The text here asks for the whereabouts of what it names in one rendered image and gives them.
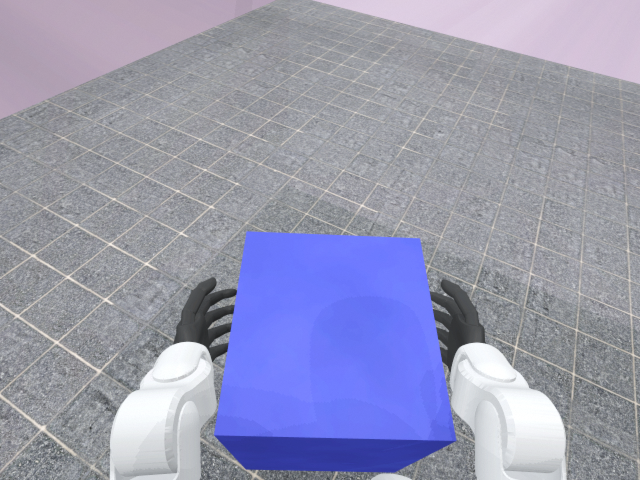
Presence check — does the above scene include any robot right hand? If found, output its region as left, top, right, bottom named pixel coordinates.
left=430, top=279, right=486, bottom=373

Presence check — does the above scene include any left robot forearm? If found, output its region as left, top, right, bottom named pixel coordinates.
left=110, top=342, right=217, bottom=480

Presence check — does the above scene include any right robot forearm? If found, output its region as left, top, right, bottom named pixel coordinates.
left=450, top=343, right=567, bottom=480

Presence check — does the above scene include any robot left hand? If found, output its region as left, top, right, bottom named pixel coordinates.
left=173, top=277, right=237, bottom=362

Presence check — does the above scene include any carton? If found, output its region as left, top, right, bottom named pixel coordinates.
left=214, top=231, right=456, bottom=473

